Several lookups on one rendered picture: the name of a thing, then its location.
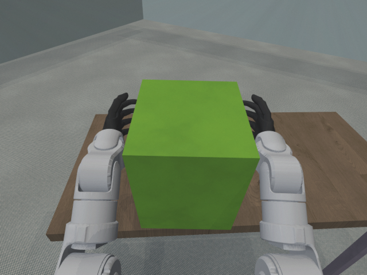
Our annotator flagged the left robot upper arm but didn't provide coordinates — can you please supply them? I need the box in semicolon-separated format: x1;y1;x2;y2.
56;253;121;275

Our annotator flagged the carton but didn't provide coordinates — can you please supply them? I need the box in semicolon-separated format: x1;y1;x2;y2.
122;80;260;230

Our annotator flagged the robot right forearm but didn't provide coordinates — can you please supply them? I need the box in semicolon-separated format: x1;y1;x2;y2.
255;131;323;275

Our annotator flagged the table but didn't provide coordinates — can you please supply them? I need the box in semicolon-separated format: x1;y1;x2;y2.
46;112;367;275

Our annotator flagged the right robot upper arm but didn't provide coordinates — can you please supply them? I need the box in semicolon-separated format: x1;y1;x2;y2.
255;253;321;275

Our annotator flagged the right robot hand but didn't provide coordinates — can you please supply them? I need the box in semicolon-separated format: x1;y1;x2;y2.
243;95;275;139

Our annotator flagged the left robot hand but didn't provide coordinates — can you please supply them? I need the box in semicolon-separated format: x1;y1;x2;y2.
103;93;137;136

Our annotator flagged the robot left forearm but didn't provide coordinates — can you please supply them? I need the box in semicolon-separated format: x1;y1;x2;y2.
54;129;125;275

